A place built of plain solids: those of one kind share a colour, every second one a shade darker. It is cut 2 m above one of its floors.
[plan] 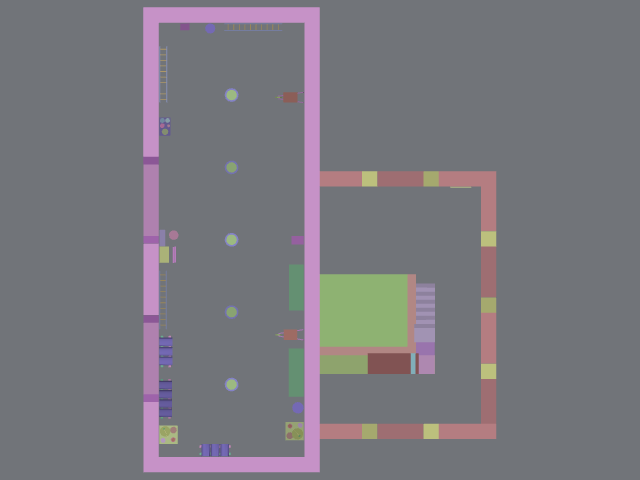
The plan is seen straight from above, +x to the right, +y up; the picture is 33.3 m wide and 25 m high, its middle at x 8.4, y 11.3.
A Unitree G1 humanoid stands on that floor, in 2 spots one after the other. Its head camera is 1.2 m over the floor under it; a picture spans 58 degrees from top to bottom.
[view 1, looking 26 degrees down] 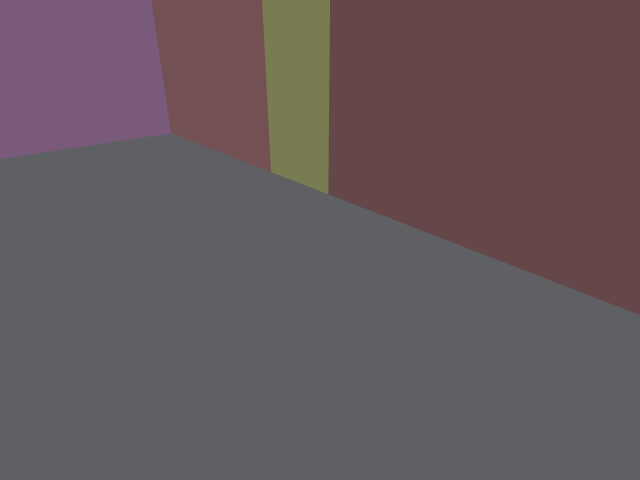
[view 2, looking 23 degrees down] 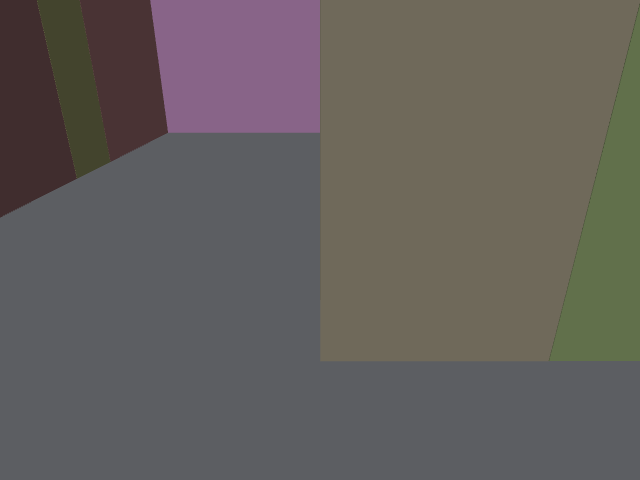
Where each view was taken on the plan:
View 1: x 13.84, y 11.87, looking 139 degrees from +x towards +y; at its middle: ground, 2.74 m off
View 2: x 15.88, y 4.32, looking -180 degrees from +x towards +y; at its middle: ground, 3.07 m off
